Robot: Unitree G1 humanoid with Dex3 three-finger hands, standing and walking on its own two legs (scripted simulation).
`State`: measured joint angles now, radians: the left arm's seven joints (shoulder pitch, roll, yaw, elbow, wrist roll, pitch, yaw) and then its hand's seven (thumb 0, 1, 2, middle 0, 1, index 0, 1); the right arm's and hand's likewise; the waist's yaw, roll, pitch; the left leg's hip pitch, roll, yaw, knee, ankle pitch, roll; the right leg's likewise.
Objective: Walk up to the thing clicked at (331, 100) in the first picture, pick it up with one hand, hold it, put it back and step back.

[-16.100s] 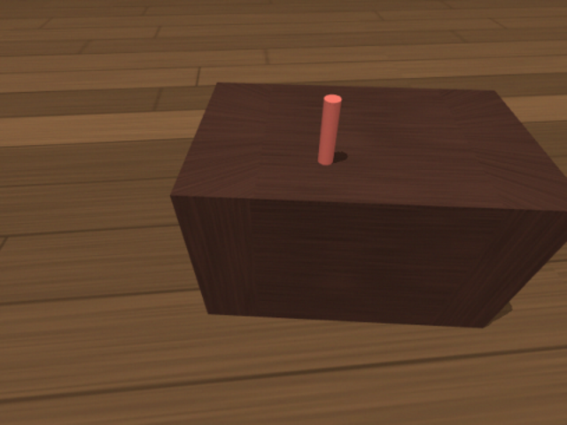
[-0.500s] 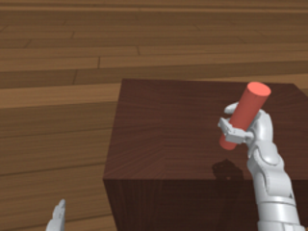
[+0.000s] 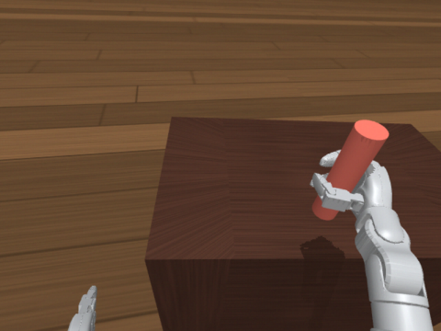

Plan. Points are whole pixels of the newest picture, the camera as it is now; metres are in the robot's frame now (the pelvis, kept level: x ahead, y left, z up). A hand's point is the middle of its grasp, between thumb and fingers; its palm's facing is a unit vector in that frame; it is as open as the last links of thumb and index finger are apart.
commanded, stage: hold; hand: right
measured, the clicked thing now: (343, 176) +0.33 -0.18 +0.19
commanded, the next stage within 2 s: none
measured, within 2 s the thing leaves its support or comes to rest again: neither
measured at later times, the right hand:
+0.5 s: hand (332, 182) +0.34 -0.17 +0.18, palm faces +0.18 +0.98 -0.02, open 5.8 cm
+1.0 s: hand (330, 180) +0.34 -0.17 +0.18, palm faces +0.17 +0.99 -0.02, open 5.8 cm
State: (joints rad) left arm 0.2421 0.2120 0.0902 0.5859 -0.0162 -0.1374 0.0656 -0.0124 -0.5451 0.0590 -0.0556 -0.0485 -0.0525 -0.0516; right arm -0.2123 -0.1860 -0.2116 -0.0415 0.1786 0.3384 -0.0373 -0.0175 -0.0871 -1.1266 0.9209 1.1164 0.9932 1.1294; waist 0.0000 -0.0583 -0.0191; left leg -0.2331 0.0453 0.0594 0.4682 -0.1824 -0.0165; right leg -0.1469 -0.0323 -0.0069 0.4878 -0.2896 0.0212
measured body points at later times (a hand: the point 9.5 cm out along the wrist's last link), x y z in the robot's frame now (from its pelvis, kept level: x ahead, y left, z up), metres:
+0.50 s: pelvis +0.00 +0.00 +0.00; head -0.03 +0.02 +0.45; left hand +0.17 +0.26 -0.08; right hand +0.32 -0.22 +0.18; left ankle +0.05 +0.13 -0.74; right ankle -0.01 -0.13 -0.74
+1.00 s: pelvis +0.00 +0.00 +0.00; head -0.03 +0.03 +0.45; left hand +0.16 +0.26 -0.08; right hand +0.32 -0.22 +0.18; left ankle +0.05 +0.13 -0.74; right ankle -0.01 -0.13 -0.74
